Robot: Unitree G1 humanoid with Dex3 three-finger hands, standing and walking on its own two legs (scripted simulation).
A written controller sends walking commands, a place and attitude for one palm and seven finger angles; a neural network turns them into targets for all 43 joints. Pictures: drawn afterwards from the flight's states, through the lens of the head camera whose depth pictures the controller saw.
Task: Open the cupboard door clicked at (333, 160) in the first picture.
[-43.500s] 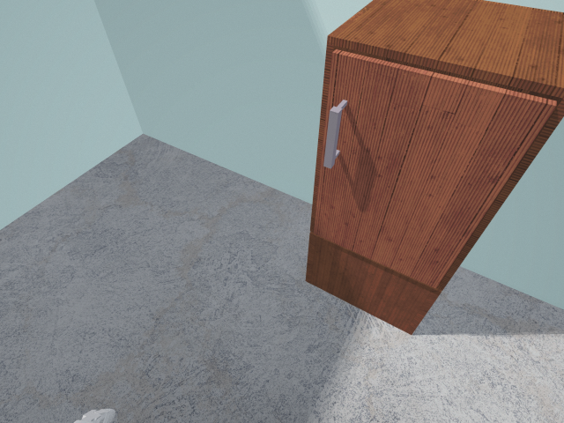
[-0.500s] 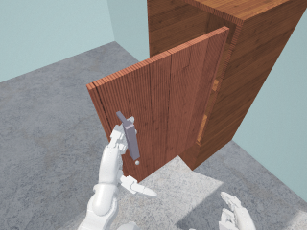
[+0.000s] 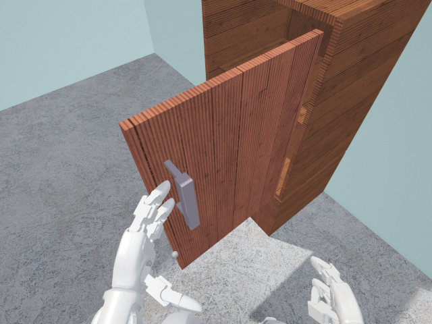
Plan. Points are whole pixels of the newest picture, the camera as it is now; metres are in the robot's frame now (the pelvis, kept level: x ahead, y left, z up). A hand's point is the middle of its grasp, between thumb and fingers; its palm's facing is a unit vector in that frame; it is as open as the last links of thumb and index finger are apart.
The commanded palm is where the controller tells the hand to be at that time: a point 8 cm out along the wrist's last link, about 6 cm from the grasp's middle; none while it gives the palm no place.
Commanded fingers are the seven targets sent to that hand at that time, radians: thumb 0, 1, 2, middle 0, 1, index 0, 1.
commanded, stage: slide the hand sideways off the handle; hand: left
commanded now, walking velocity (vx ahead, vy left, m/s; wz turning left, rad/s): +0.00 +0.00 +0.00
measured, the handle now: (182, 196) +0.32 +0.08 +0.07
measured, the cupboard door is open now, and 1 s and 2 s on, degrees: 91 91 91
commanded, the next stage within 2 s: draw the hand back to the body in 0.56 s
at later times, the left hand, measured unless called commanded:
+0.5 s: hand (142, 273) +0.19 +0.12 +0.07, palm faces -0.04 -1.00 -0.04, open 16.2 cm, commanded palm +0.16 +0.19 +0.07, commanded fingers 0.00 -0.50 0.30 -0.15 -0.30 -0.15 -0.30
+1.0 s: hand (109, 267) +0.19 +0.16 +0.11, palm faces -0.05 -1.00 -0.06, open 16.3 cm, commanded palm +0.16 +0.22 +0.12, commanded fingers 0.00 -0.50 0.30 -0.15 -0.30 -0.15 -0.30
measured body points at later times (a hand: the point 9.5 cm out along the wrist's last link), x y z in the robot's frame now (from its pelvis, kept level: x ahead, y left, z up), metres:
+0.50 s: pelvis +0.01 -0.02 -0.01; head +0.06 -0.03 +0.44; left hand +0.19 +0.18 +0.07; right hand +0.19 -0.25 -0.08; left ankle +0.02 +0.11 -0.68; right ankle +0.01 -0.12 -0.68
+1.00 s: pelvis +0.01 +0.00 +0.01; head +0.03 -0.01 +0.46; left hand +0.19 +0.22 +0.11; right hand +0.19 -0.21 -0.06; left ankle +0.02 +0.11 -0.68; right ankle +0.00 -0.12 -0.68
